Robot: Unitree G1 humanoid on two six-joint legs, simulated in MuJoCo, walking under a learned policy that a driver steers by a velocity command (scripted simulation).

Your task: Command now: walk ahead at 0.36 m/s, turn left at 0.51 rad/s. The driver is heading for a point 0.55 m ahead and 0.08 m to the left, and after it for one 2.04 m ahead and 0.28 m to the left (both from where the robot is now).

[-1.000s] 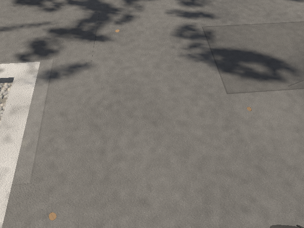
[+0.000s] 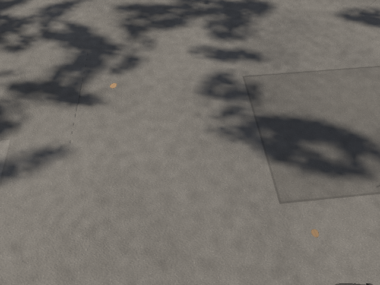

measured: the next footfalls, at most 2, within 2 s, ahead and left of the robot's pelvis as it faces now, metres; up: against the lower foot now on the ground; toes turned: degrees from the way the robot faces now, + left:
right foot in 0.44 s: +0.31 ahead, -0.10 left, +0.00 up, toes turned +23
left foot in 0.88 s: +0.39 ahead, +0.21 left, +0.00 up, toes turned +21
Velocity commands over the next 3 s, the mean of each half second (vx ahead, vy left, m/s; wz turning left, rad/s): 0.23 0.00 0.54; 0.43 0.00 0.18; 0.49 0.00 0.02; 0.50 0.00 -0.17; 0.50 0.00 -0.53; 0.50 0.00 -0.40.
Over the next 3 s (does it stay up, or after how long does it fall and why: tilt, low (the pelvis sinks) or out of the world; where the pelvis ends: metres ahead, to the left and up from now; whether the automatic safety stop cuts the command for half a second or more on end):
stays up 1.43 0.31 0.01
